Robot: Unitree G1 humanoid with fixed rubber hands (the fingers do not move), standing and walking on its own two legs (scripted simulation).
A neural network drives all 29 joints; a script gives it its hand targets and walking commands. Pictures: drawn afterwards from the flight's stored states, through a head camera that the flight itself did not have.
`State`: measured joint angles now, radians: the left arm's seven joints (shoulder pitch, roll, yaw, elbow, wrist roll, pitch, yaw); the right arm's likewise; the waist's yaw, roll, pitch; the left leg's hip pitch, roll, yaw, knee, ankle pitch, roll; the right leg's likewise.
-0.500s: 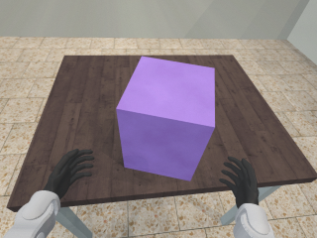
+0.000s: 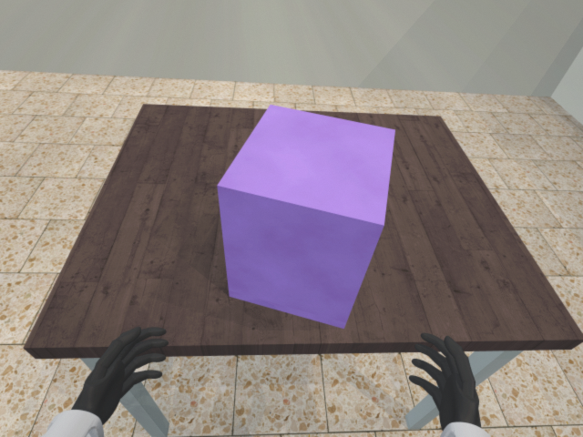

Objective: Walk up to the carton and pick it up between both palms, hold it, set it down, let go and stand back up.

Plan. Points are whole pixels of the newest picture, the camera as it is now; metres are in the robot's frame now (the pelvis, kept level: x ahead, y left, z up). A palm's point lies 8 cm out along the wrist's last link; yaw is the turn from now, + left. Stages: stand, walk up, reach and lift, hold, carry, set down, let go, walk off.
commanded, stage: set down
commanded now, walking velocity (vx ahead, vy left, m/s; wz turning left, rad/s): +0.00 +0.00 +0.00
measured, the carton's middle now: (307, 217) +0.43 +0.02 +0.07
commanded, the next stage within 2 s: let go in 1.24 s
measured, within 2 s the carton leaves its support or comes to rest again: neither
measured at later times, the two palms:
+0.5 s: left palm (129, 396) +0.17 +0.22 +0.00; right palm out of the picture +0.15 -0.19 +0.01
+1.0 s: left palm (130, 409) +0.16 +0.23 -0.04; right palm (444, 423) +0.17 -0.18 -0.03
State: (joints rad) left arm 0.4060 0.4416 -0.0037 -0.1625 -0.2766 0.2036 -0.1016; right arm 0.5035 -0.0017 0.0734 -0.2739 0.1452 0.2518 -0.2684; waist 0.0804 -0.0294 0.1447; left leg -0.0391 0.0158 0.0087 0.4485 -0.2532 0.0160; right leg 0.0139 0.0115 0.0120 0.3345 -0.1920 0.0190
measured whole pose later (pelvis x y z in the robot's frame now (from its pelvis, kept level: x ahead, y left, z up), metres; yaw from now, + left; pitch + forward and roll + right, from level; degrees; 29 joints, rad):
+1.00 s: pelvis +0.01 -0.02 +0.00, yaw -1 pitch -7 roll -1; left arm 0.33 0.34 0.00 0.17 -0.17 0.18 -0.09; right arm 0.38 0.00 0.07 0.16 0.08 0.06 -0.15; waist 0.06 -0.03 0.13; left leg -0.05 0.03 0.02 0.40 -0.24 -0.01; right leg -0.03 0.02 0.02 0.36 -0.21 0.00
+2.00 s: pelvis +0.02 -0.03 +0.00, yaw +0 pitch -2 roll +0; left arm 0.22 0.32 0.03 0.81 0.04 -0.01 -0.02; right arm 0.20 -0.31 -0.04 0.90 -0.04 -0.03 0.02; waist 0.00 0.00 0.04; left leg -0.16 0.02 0.00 0.47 -0.27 -0.02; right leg -0.15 0.02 0.00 0.47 -0.28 -0.02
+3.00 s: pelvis +0.00 -0.03 +0.00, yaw +1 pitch -3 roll +0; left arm 0.13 0.34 0.00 1.11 0.01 -0.03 0.00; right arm 0.15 -0.32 -0.01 1.12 -0.02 -0.01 0.01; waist 0.00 0.00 0.06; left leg -0.11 0.02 -0.02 0.34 -0.18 -0.02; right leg -0.09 0.01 -0.02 0.34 -0.19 -0.02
